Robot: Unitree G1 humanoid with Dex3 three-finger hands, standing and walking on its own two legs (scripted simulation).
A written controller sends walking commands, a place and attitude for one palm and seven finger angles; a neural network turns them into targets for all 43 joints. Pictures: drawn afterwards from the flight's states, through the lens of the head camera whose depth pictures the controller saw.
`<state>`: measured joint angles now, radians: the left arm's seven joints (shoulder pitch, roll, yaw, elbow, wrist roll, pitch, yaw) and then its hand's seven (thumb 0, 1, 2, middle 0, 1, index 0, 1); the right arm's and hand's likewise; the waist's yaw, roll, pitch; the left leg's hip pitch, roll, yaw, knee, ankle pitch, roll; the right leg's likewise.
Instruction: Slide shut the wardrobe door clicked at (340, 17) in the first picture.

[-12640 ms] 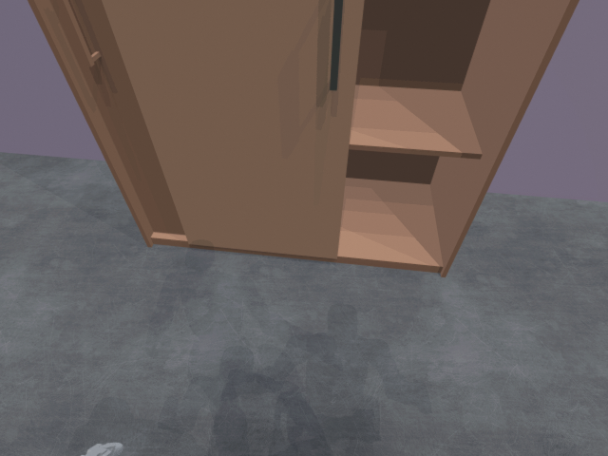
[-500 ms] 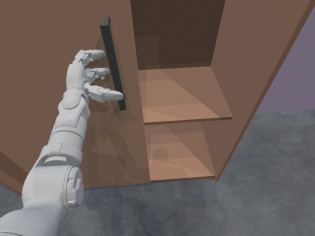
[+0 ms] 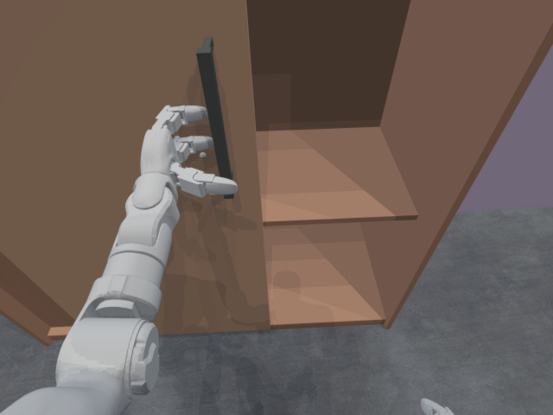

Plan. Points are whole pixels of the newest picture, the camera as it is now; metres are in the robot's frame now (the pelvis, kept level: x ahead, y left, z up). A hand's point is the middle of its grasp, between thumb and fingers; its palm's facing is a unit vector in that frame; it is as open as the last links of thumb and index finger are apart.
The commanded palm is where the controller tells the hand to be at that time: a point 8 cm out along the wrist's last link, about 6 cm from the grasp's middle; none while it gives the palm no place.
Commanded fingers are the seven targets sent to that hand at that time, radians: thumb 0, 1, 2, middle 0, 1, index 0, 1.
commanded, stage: slide the fingers in behind the handle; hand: left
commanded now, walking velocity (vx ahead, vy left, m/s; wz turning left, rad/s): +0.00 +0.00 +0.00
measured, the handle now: (219, 128) +0.51 +0.10 +0.17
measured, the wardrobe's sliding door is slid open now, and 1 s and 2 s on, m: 0.43 0.43 0.43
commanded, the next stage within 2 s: grip the handle and tug to test in 1.32 s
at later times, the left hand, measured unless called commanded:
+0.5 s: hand (217, 151) +0.45 +0.10 +0.17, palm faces +0.06 -1.00 +0.01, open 14.0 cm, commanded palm +0.42 +0.15 +0.17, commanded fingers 0.00 -0.50 0.30 -0.30 -1.20 -0.30 -1.20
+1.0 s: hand (225, 153) +0.44 +0.09 +0.17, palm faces +0.07 -1.00 +0.01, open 14.2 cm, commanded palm +0.42 +0.13 +0.17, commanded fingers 0.00 -0.50 0.30 -0.30 -1.20 -0.30 -1.20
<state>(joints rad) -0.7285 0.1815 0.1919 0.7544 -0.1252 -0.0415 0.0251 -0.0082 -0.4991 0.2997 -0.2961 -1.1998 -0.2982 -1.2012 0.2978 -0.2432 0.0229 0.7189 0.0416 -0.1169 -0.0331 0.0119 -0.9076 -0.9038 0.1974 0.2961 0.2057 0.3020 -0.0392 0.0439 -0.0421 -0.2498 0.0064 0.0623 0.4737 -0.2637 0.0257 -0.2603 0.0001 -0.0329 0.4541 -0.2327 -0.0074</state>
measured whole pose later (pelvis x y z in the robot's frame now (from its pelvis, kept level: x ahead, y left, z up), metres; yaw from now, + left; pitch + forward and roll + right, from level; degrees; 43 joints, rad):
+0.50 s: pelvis +0.00 -0.01 +0.00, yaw +0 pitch +2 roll +0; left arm -0.78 0.17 0.18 0.79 -0.12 -0.05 0.06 -0.01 -0.50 0.30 -0.30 -1.20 -0.30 -1.20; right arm 0.31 -0.24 0.02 0.73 0.04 -0.12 -0.04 0.01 -0.91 -0.90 0.20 0.30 0.21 0.30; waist -0.05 0.04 -0.03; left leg -0.26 0.01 0.06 0.47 -0.26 0.02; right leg -0.27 0.01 -0.04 0.45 -0.23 -0.02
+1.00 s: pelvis +0.00 -0.01 +0.00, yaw +0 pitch +2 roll +0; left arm -0.76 0.13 0.15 0.75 -0.12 -0.02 0.11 -0.01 -0.50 0.30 -0.28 -1.20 -0.27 -1.19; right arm 0.29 -0.24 0.02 0.72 0.03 -0.11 -0.03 0.01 -0.91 -0.90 0.20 0.30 0.21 0.30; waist -0.04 0.04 -0.04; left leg -0.25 0.01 0.05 0.46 -0.25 0.01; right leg -0.26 0.01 -0.04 0.45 -0.23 -0.02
